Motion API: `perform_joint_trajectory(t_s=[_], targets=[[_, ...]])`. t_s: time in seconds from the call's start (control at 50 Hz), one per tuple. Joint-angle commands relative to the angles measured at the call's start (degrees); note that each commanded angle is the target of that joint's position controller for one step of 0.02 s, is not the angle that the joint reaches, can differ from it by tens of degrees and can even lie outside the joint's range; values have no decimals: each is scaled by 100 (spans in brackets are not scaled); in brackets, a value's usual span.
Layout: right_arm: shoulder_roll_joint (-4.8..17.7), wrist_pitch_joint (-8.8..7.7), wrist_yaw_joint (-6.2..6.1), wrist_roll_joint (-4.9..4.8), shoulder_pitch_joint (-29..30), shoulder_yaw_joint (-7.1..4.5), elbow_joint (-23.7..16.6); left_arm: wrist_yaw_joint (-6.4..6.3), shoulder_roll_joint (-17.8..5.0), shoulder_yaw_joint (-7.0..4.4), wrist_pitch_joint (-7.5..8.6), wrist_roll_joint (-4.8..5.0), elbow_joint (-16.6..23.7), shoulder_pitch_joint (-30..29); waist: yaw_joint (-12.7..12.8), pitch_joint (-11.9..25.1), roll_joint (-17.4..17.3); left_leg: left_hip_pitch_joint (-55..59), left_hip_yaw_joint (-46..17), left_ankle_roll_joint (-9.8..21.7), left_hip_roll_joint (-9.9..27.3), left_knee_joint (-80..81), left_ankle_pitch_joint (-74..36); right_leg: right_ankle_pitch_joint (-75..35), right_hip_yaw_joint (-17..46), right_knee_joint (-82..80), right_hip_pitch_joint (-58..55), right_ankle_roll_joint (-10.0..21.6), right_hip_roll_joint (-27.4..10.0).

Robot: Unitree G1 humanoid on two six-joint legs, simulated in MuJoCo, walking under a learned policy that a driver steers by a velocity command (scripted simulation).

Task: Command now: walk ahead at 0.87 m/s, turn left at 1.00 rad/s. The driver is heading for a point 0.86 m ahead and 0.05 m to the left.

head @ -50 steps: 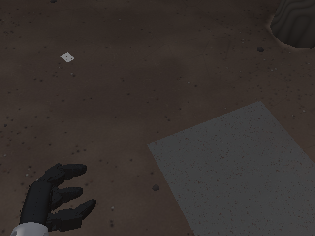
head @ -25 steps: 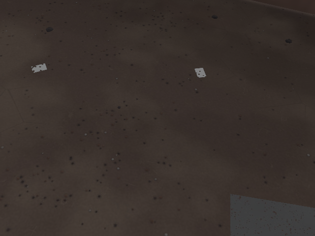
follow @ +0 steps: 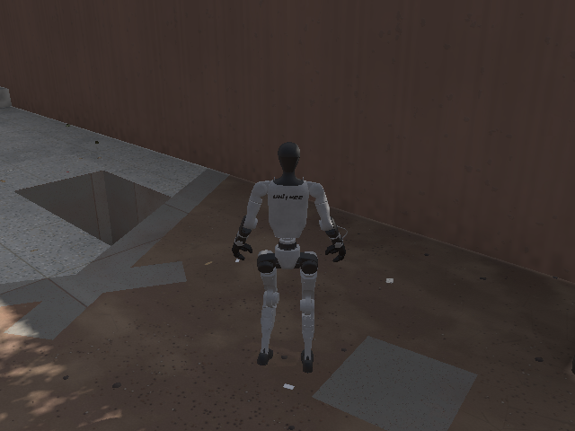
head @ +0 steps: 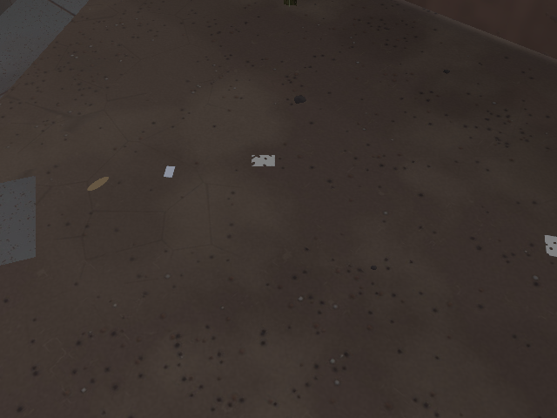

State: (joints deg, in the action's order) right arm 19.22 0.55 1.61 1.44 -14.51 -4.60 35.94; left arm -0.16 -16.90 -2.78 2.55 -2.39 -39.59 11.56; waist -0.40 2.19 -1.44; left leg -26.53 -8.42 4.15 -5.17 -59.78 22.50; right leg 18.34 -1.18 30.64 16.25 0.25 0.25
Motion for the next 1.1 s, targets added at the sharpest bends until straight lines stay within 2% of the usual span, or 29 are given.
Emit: perform_joint_trajectory(t_s=[0.02, 0.18, 0.24, 0.28, 0.32, 0.34, 0.36, 0.38, 0.4, 0.42, 0.44, 0.5, 0.54, 0.58, 0.64, 0.7, 0.74, 0.78, 0.8, 0.82, 0.84, 0.86, 0.88, 0.9, 0.92, 0.94, 0.96, 1.02, 1.1], targets=[[526, -100, 242, 109, 776, -59, -638, -62, -754, -188, 95, 51, 177, 459, 326, -358, 848, -2575, 196, -115, 676, -1044, -737, 1322, 1848, -1930, -1825, 202, -1670], [147, -4, 456, 107, 2033, 193, -865, 17, -388, -62, 362, 13, -555, 1597, 510, -1139, 708, -2754, 928, -42, 746, -475, -1623, -1564, -461, -2365, -1710, 155, -1313], [-108, -89, 528, 96, 2384, 367, -899, -30, -546, -59, 359, -13, -809, 1831, 479, -1294, 617, -1700, 1589, 322, 501, 1032, -1449, -3505, -1041, -2568, -1653, 102, -1293], [-91, -107, 434, 120, 2104, 377, -718, -89, -865, -81, 329, 32, -949, 1932, 194, -930, 853, -444, 2029, 594, -52, 1506, -1172, -7106, -1261, -2034, -1838, 194, -1468], [321, -123, 257, 154, 481, 200, -239, -161, -1339, -136, 211, 51, -1003, 1749, -777, 37, 1216, 1368, 1728, 856, -357, 1758, -444, -8728, -1183, 66, -1861, 406, -1801], [597, -155, 139, 180, -764, 52, 145, -166, -1403, -128, 169, 122, -940, 1450, -1483, 536, 1149, 3054, 1217, 1031, -190, 2642, -752, -7985, -1209, 1738, -1034, 496, -1714], [1087, -162, 19, 210, -995, -105, 333, -94, -746, -6, 159, 65, -794, 1598, -1132, 1136, 306, 4663, -308, 1026, 1065, 2648, 387, -2385, -1000, 3935, 507, 484, -1115], [1419, -198, -38, 201, -880, -157, 162, 20, -311, 95, 200, 341, -417, 2026, -624, 2209, -752, 5868, -3444, 1461, 2896, 3385, 1025, 1086, -53, 5791, 2274, 395, -220], [1198, -208, -101, 160, -1015, -170, 267, -11, -896, -58, 246, 350, -247, 906, -1054, 1708, 372, 5103, -3061, 1128, 2573, 3989, 408, 244, 661, 5893, 2659, 513, -267], [1026, -291, -168, 170, -850, -114, 551, 14, -665, -23, 273, 408, -173, 823, -676, 549, 209, 4078, -2166, 1034, 2458, 4151, -383, -152, 592, 5539, 2798, 499, -422], [688, -390, -161, 190, -606, -41, 638, 47, -514, 19, 236, 348, -338, 982, -343, -101, 541, 3101, -1499, 874, 2240, 4368, -941, -302, 571, 5018, 2537, 476, -685], [65, -609, -154, 40, -268, 151, 770, 210, -174, 53, -128, 161, -762, 1554, 244, -536, -17, 1848, -116, 395, 1682, 4920, -1392, -532, 621, 4455, 1818, 346, -953], [36, -739, -97, -63, -325, 157, 912, 271, -109, 34, -231, 160, -671, 1049, 256, -892, -115, 1639, 614, 83, 1443, 5274, -2036, -852, 477, 4168, 2183, 303, -937], [2, -825, -47, -40, -409, 179, 1007, 301, 0, 72, -213, 226, -417, 382, 193, -1181, -264, 1506, 1429, -153, 1146, 5432, -3401, -1480, 160, 3526, 2395, 335, -795], [-54, -870, -97, -56, -507, 251, 1114, 376, 7, 141, -112, 261, -202, -315, 109, -1153, -167, 1815, 2166, -340, 891, 5495, -5034, -2306, -607, 2370, 2183, 514, -430], [382, -893, -306, -92, -601, 204, 1150, 464, -115, 173, -94, 217, -158, -333, 316, -722, -290, 2528, 2345, -514, 1232, 4931, -7749, -2729, -1100, 1289, 1219, 757, 82], [776, -762, -482, -38, -330, 94, 1021, 428, -537, 41, -180, 200, -455, 700, 956, -41, -587, 2883, 2271, -597, 1487, 3560, -9329, -2159, -1177, 1279, 44, 901, 507], [1048, -548, -511, 42, 562, -17, 748, 295, -1160, -285, -237, 173, -1114, 3114, 2265, 717, -347, 1780, 2046, -527, 1485, -128, -8454, -1475, -354, 901, -2277, 1497, 373], [418, -534, -333, 50, 716, 111, 811, 173, -1192, -341, -208, 272, -1253, 2982, 1955, 159, 902, 548, 2016, -416, 277, -2723, -1753, -1790, 173, 191, -2577, 1705, 75], [-320, -671, -303, 85, 78, 346, 297, 142, -1547, -370, -190, 139, -1089, 2185, 686, 152, 1846, -1409, 1176, -549, -103, -4274, 761, -4725, 2033, 796, -3251, 2142, -752], [-138, -779, -262, -27, -448, 435, 59, 76, -1586, -417, -167, 71, -780, 1902, 526, 1373, 1361, -2074, 287, -441, 36, -4406, 608, -3238, 3877, -444, -3994, 2903, -1624], [166, -831, -261, 34, -254, 444, 204, 14, -1108, -334, -149, 77, -595, 1432, 398, 642, 121, -2153, 247, -349, 362, -3743, 62, -2301, 3987, -1187, -3073, 2633, -1652], [258, -772, -249, 54, -93, 383, 315, 9, -759, -231, -159, 104, -596, 896, 24, -230, -606, -1710, 462, -321, 627, -3167, -263, -2385, 3185, -1371, -1701, 2152, -1380], [220, -658, -243, 121, -145, 401, 251, 7, -722, -172, -69, 149, -554, 793, -205, -489, -519, -1296, 469, -416, 753, -2737, -253, -3827, 2892, -1280, -865, 2163, -1438], [474, -716, -217, -370, 8, 236, 163, 134, -216, 2, 205, 233, -224, 391, -172, -451, -540, -943, 126, -498, 814, -2525, -69, -3639, 2875, -1543, -354, 2115, -1308], [525, -681, -234, -382, 12, 209, 149, 172, -310, 6, 313, 304, -273, 253, -316, -578, -421, -612, 202, -550, 1018, -1808, -233, -3733, 2254, -1575, 150, 1904, -1011], [334, -665, -255, -260, 220, 240, 50, 124, -523, -47, 357, 363, -321, 169, -364, -646, -341, -324, 445, -591, 1065, -842, -348, -4053, 1687, -1606, 566, 1665, -645], [-392, -706, -255, -56, 1205, 456, -211, -147, -699, -106, 283, 390, -512, 765, 215, -331, -106, 142, 1087, -807, 530, 1686, -1918, -5102, 664, -1212, 348, 1065, 134], [-155, -742, -98, -149, 1611, 337, -315, -292, -641, -110, 27, 358, -724, 1369, 617, 211, 599, 362, 1061, -683, 90, 3171, -3540, -4325, 913, -805, -950, 607, -112]])
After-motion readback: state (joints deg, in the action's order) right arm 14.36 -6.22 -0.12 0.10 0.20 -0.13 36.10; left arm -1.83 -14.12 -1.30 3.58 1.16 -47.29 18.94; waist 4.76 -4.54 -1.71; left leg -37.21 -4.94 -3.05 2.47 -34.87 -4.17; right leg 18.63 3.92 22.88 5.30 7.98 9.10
